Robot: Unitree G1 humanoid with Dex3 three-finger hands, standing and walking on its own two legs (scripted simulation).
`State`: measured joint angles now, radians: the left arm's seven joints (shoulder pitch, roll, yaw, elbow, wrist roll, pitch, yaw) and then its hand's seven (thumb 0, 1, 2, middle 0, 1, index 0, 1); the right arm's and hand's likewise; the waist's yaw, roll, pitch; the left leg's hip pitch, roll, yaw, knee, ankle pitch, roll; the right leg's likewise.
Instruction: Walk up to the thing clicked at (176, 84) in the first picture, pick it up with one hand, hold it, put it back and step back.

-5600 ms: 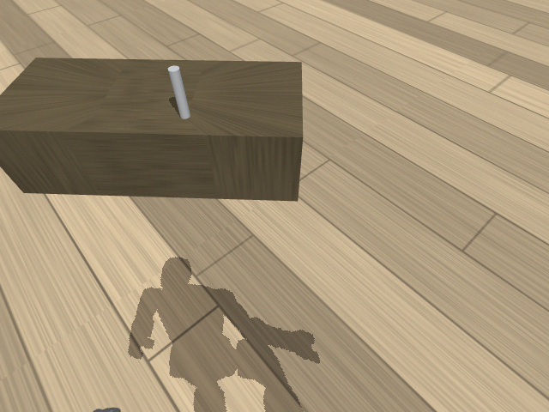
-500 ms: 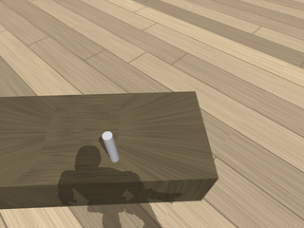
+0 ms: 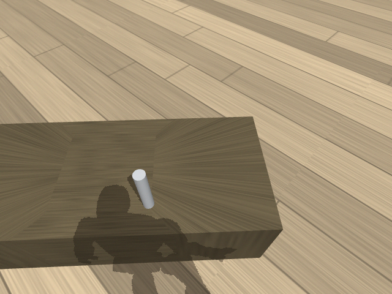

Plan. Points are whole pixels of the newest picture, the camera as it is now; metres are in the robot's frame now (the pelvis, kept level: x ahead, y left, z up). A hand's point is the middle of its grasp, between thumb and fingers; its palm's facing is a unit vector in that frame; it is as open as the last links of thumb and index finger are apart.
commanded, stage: stand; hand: left
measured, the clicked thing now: (144, 190) +0.47 +0.20 -0.29
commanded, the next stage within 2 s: go down in 1.74 s
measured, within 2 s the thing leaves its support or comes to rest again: neither
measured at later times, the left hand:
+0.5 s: hand out of the picture +0.07 +0.26 -0.16, palm faces -0.05 -0.94 -0.34, open 7.4 cm
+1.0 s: hand out of the picture +0.07 +0.26 -0.16, palm faces -0.04 -0.94 -0.34, open 7.4 cm
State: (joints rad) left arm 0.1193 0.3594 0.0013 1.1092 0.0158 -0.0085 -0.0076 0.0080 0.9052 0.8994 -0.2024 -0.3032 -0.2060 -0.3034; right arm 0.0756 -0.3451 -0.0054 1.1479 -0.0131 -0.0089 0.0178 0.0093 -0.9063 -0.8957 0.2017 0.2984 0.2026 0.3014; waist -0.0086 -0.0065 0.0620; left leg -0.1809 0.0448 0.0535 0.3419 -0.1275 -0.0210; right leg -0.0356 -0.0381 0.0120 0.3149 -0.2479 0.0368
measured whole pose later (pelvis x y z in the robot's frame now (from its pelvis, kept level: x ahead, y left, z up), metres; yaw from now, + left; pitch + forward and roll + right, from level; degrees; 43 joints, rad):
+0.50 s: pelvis +0.00 +0.00 +0.00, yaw +0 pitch -2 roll +0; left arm 0.14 0.36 0.00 1.10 0.02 -0.01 -0.01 0.01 0.91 0.90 -0.20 -0.30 -0.21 -0.30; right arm 0.08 -0.34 -0.01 1.15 -0.01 -0.01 0.02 0.01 -0.91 -0.90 0.20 0.30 0.20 0.30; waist -0.01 -0.01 0.06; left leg -0.18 0.04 0.06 0.34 -0.13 -0.01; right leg -0.03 -0.05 0.01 0.31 -0.25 0.04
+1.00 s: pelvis +0.00 +0.00 +0.00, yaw +0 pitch -2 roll +0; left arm 0.14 0.36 0.00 1.10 0.02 -0.01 -0.01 0.01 0.90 0.90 -0.20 -0.30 -0.21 -0.30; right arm 0.09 -0.34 0.00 1.14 -0.01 -0.01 0.02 0.01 -0.91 -0.90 0.20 0.30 0.20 0.30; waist 0.00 -0.01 0.06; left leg -0.17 0.04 0.05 0.35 -0.14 -0.02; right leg -0.02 -0.04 0.01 0.31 -0.25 0.04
